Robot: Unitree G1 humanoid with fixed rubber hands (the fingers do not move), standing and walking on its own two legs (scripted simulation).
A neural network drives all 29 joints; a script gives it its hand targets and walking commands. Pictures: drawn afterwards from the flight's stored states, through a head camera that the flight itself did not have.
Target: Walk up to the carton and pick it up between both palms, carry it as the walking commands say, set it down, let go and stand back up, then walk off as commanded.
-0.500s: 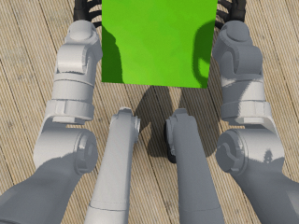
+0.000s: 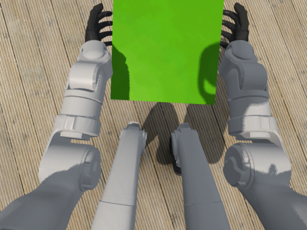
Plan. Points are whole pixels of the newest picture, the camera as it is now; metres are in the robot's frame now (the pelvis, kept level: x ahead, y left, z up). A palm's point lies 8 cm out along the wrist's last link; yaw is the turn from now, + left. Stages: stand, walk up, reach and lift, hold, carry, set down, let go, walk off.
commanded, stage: reach and lift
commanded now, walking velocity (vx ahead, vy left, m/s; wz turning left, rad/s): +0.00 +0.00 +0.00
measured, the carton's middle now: (163, 50) +0.52 -0.01 -0.11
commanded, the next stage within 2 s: none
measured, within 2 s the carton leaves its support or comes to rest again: neither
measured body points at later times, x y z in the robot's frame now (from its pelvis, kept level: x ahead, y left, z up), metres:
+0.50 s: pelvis +0.01 -0.01 +0.06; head +0.24 +0.00 +0.44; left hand +0.48 +0.14 +0.02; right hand +0.49 -0.17 +0.03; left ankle +0.16 +0.11 -0.56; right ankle +0.16 -0.13 -0.56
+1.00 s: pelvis +0.10 -0.01 +0.13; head +0.11 +0.01 +0.58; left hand +0.48 +0.14 +0.15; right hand +0.47 -0.16 +0.16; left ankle +0.16 +0.11 -0.56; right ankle +0.16 -0.13 -0.56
